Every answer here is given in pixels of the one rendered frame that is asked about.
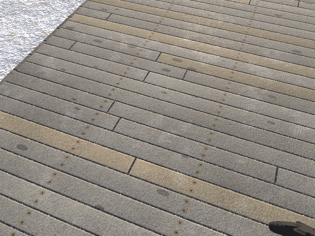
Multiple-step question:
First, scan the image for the robot right hand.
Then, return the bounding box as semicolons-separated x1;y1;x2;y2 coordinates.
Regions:
269;221;315;236

